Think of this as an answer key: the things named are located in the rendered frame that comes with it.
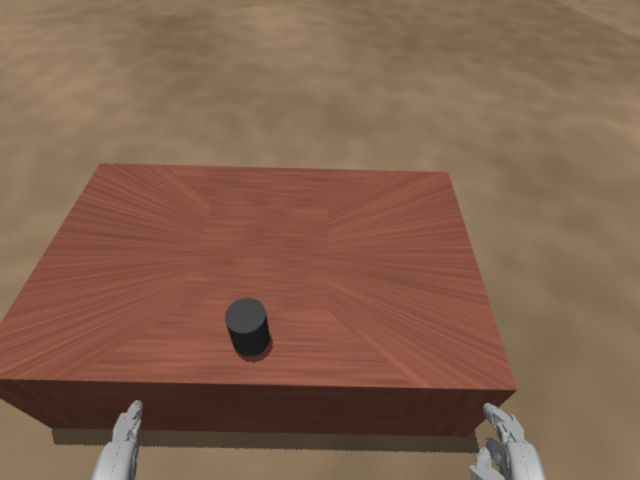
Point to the right robot hand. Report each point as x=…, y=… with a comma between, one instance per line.
x=518, y=460

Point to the left robot hand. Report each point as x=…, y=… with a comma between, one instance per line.
x=117, y=460

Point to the can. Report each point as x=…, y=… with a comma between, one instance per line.
x=247, y=324

